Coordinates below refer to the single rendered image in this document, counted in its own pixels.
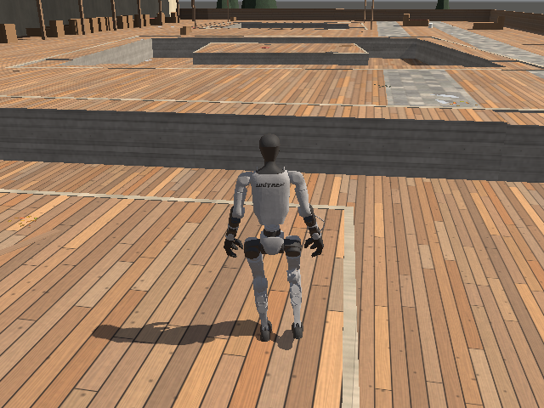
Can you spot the left robot forearm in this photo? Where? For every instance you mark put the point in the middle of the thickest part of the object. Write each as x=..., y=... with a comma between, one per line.
x=233, y=226

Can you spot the right robot forearm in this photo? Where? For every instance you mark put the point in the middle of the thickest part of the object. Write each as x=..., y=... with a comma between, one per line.
x=312, y=225

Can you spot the robot right upper arm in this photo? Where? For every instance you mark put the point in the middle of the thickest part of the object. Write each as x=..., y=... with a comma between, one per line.
x=301, y=193

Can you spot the left robot thigh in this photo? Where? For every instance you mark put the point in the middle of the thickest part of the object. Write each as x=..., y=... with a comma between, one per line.
x=252, y=250

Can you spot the robot left upper arm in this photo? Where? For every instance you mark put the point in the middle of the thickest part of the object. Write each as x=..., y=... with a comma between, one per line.
x=244, y=179

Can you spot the right robot foot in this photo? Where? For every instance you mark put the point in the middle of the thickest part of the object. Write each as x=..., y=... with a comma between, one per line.
x=297, y=331

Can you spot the robot left hand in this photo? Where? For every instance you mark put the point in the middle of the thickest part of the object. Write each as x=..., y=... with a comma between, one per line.
x=232, y=244

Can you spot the robot right hand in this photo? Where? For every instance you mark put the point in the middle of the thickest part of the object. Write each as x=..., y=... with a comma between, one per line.
x=317, y=243

